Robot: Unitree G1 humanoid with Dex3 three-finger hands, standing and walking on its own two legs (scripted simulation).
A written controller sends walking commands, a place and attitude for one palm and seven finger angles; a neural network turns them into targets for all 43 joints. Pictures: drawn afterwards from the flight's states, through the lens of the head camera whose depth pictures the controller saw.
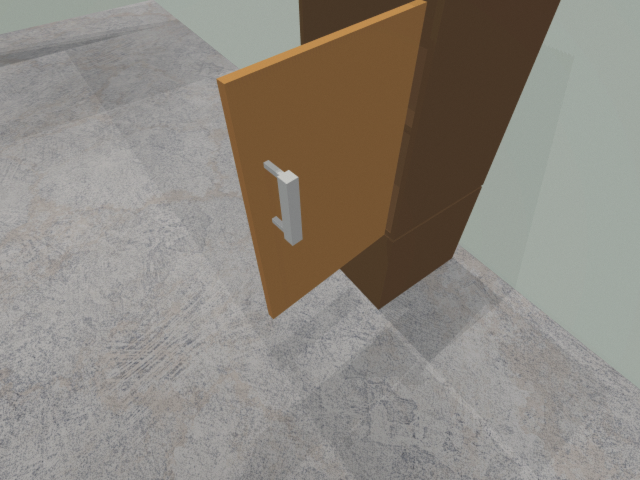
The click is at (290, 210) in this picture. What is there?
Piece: cupboard door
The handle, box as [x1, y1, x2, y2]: [263, 160, 302, 245]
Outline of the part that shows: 267,160 263,162 264,167 277,178 282,215 281,221 275,216 272,218 272,222 284,232 284,238 293,245 302,238 298,177 289,170 285,172 282,171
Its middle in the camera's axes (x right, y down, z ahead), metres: -0.06 -0.06 +0.63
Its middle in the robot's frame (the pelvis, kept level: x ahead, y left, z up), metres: +0.52 +0.09 +0.03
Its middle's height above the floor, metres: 0.81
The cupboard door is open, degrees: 96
